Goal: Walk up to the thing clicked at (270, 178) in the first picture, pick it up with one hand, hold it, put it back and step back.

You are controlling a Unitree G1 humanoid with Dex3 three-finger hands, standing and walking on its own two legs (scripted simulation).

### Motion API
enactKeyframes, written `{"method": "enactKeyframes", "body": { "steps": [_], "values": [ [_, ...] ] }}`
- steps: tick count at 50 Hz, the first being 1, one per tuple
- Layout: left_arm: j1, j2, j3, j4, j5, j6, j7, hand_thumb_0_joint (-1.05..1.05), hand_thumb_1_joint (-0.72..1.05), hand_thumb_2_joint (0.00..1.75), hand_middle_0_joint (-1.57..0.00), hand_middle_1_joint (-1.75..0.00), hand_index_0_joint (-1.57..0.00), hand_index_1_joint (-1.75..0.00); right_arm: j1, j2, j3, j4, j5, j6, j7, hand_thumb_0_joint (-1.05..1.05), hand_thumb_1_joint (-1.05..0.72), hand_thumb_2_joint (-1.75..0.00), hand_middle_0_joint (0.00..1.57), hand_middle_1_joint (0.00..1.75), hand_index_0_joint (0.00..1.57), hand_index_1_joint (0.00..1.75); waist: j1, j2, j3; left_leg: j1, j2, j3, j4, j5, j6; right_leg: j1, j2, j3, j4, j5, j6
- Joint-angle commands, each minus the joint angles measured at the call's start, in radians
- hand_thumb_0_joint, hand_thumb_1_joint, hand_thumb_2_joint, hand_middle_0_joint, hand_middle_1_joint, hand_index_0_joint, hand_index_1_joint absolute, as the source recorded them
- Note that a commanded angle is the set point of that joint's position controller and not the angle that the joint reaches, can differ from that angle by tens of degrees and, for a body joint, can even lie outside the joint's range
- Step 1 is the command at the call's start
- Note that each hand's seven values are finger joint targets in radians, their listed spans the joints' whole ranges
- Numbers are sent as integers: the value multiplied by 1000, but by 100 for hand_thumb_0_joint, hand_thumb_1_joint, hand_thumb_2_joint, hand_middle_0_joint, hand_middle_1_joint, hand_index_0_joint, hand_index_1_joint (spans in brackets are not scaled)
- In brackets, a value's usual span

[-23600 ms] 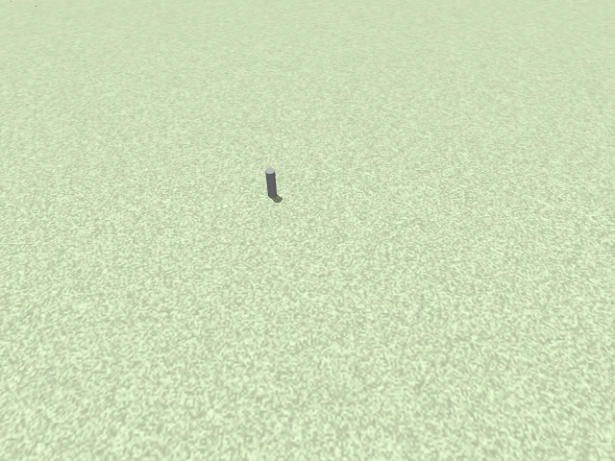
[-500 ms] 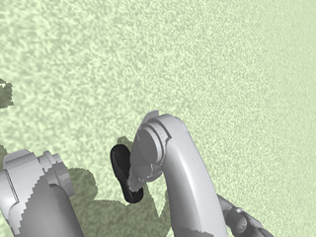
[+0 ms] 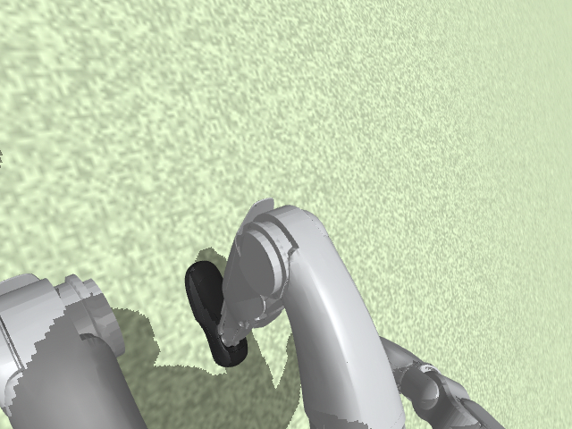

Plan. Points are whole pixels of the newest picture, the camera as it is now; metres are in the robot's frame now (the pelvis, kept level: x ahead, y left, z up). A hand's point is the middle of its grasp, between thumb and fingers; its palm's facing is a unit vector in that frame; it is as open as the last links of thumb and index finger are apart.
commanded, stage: open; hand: left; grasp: from the side
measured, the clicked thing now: out of the picture +0.50 +0.24 -0.25
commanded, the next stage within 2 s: withdraw in 0.32 s
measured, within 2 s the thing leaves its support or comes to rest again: rests again in 1.42 s
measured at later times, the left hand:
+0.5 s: hand out of the picture +0.51 +0.23 -0.18, palm faces +0.15 -0.99 -0.02, open 12.4 cm
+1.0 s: hand out of the picture +0.51 +0.32 -0.12, palm faces +0.19 -0.96 -0.18, open 16.5 cm
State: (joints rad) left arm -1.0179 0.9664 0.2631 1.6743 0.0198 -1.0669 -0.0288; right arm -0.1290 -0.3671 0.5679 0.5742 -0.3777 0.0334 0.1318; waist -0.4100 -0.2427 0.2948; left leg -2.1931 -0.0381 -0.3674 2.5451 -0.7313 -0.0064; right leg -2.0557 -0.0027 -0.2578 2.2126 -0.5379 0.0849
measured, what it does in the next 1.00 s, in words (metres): stands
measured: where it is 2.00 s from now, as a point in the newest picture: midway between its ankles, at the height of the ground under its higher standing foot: (159, 382)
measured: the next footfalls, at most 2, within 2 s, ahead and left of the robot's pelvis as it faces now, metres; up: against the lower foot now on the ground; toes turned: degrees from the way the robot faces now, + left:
none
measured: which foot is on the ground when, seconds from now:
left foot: down 0.00-1.00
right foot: down 0.00-1.00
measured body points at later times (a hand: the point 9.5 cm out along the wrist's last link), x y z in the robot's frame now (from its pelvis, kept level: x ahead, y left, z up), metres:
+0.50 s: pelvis +0.00 +0.00 +0.00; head +0.27 +0.19 +0.31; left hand +0.50 +0.28 -0.17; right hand +0.11 -0.25 -0.03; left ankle +0.07 +0.11 -0.29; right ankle +0.16 -0.13 -0.29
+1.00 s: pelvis +0.00 +0.00 +0.01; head +0.25 +0.16 +0.35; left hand +0.49 +0.38 -0.10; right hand +0.10 -0.25 -0.05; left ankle +0.07 +0.11 -0.29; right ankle +0.16 -0.13 -0.29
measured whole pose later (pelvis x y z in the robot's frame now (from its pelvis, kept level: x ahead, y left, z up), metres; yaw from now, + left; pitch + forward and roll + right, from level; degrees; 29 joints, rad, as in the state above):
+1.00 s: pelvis +0.00 +0.00 +0.01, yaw +2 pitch +24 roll -18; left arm -1.03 1.00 0.34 1.47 0.10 -0.73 -0.12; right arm 0.02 -0.34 0.43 0.56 -0.24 0.15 0.10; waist -0.35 -0.13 0.19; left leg -2.23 -0.01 -0.25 2.48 -0.70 0.04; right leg -2.12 -0.01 -0.17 2.20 -0.53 0.07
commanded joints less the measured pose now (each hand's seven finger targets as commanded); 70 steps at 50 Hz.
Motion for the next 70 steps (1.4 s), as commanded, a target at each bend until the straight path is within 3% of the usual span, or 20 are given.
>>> {"method": "enactKeyframes", "body": {
  "steps": [1, 21, 24, 31, 35, 37, 41, 45, 46, 47, 49, 50, 52, 54, 56, 60, 63, 66, 67, 70],
  "values": [
    [-272, 22, 0, -133, 3, -70, 2, 0, 5, 66, -89, -82, -89, -82, 99, -372, -109, 28, -5, 25, -21, 0, -90, -90, 20, 30, 20, 30, -181, 603, -545, 452, 67, 66, -341, 193, -20, 320, 59, -80, -129, 184, -77],
    [-273, 27, 2, -125, 18, -63, 19, 0, -34, 38, -49, -46, -48, -46, 96, -364, -105, 15, -2, 37, -19, 0, -90, -90, 20, 30, 20, 30, -178, 602, -541, 451, 67, 61, -352, 194, -20, 308, 60, -86, -131, 179, -80],
    [-273, 37, 7, -125, 24, -65, 30, 0, -31, 34, -33, -34, -33, -34, 94, -363, -102, 12, -5, 41, -18, 0, -89, -90, 20, 30, 20, 30, -176, 617, -535, 448, 67, 60, -360, 182, -20, 309, 60, -88, -133, 168, -81],
    [-310, 166, 76, -246, 13, -66, 29, 0, -38, 28, -25, -26, -24, -27, 127, -362, -100, 13, 6, 52, -23, 0, -90, -90, 20, 30, 20, 30, -141, 676, -621, 486, 77, 82, -338, 252, -17, 363, 57, -65, -121, 216, -79],
    [-320, 294, 159, -399, 31, -10, 9, 0, -42, 21, -22, -21, -21, -21, 155, -359, -131, 8, 25, 75, -32, 0, -91, -90, 20, 30, 20, 30, -83, 767, -708, 520, 85, 109, -362, 275, -23, 379, 48, -39, -111, 211, -87],
    [-284, 310, 186, -426, 44, 35, -3, 0, -46, 15, -18, -15, -17, -16, 173, -365, -157, 0, 38, 88, -35, 0, -91, -90, 20, 30, 20, 30, -59, 817, -733, 565, 92, 101, -393, 294, -34, 336, 40, -39, -96, 201, -94],
    [-219, 211, 165, -409, 22, 142, -63, 0, -50, 15, -23, -17, -21, -18, 219, -345, -191, -6, 79, 111, -45, 0, -91, -90, 20, 30, 20, 30, -63, 724, -699, 449, 86, 127, -395, 246, -15, 324, 38, -26, -107, 180, -93],
    [-215, 58, 48, -368, 7, 231, -146, 0, -48, 17, -22, -20, -22, -20, 251, -334, -222, -10, 120, 108, -56, 0, -88, -89, 20, 30, 20, 30, -110, 577, -623, 370, 81, 115, -399, 159, 8, 240, 34, -33, -129, 126, -91],
    [-222, 49, 44, -344, 0, 245, -160, 0, -52, 11, -14, -12, -14, -12, 253, -339, -226, -14, 128, 108, -59, 0, -86, -91, 19, 30, 20, 30, -114, 545, -604, 358, 79, 109, -399, 136, 12, 222, 32, -34, -137, 109, -90],
    [-194, 131, 82, -251, 124, 308, -101, 0, -59, 10, -10, -8, -8, -9, 289, -295, -258, 5, 144, 129, -52, 0, -94, -92, 20, 30, 20, 30, -39, 602, -657, 415, 78, 133, -433, 179, -3, 214, 27, -15, -145, 113, -97],
    [-304, 109, 49, -317, 125, 353, -76, 0, -61, 11, -9, -9, -8, -10, 312, -297, -272, -9, 162, 143, -47, 0, -95, -92, 20, 30, 20, 30, -57, 592, -681, 393, 78, 138, -434, 145, 1, 198, 27, -9, -145, 88, -101],
    [-339, 156, 67, -357, 138, 368, -67, 0, -61, 12, -9, -9, -7, -10, 319, -298, -279, -8, 169, 155, -47, 0, -94, -92, 20, 30, 20, 30, -47, 607, -695, 400, 77, 137, -441, 118, 2, 180, 25, -5, -145, 66, -101],
    [-380, 264, 122, -422, 169, 418, -50, 0, -61, 11, -10, -9, -8, -10, 347, -286, -294, -8, 181, 165, -44, 0, -95, -93, 20, 30, 20, 30, -8, 655, -769, 409, 72, 167, -440, 126, 6, 211, 22, 19, -140, 68, -100],
    [-399, 401, 208, -530, 203, 461, -30, 0, -61, 11, -11, -8, -9, -10, 367, -277, -316, -12, 194, 180, -46, 0, -97, -93, 20, 30, 20, 30, 62, 738, -872, 468, 73, 187, -456, 165, 0, 225, 19, 45, -118, 77, -106],
    [-377, 449, 269, -639, 217, 506, -21, 0, -61, 12, -11, -10, -9, -12, 393, -267, -348, -31, 211, 199, -49, 0, -98, -94, 20, 30, 20, 30, 113, 829, -1021, 594, 73, 202, -486, 235, -14, 244, 17, 70, -108, 104, -111],
    [-166, 280, 257, -696, 205, 609, -15, 0, -34, 18, -8, -10, -8, -10, 405, -239, -415, -63, 249, 203, -56, 0, -90, -90, 20, 30, 20, 30, 167, 864, -1036, 630, 71, 217, -561, 287, -27, 185, 14, 90, -112, 111, -119],
    [-34, 64, 170, -742, 181, 685, -23, 0, -43, 13, -8, -9, -8, -9, 444, -206, -472, -55, 277, 201, -58, 0, -90, -90, 20, 30, 20, 30, 169, 755, -1007, 582, 62, 236, -581, 287, -17, 181, 12, 98, -168, 114, -123],
    [84, -91, 82, -882, 148, 755, -30, 0, -41, 15, -8, -9, -8, -9, 446, -192, -532, -72, 314, 192, -58, 0, -90, -90, 20, 30, 20, 30, 198, 658, -1022, 579, 56, 240, -631, 243, -4, 167, 5, 115, -221, 85, -128],
    [188, -113, 90, -875, 143, 783, -27, 0, -42, 14, -8, -9, -8, -9, 473, -190, -562, -52, 329, 193, -61, 0, -90, -90, 20, 30, 20, 30, 212, 602, -1032, 590, 54, 238, -656, 219, 0, 174, 1, 124, -252, 69, -127],
    [196, -120, 65, -1066, 122, 836, -13, 0, -42, 14, -8, -9, -8, -9, 456, -175, -593, -82, 366, 189, -72, 0, -90, -90, 20, 30, 20, 30, 236, 519, -1078, 631, 53, 225, -738, 155, 15, 252, 0, 147, -326, 41, -125]
  ]
}}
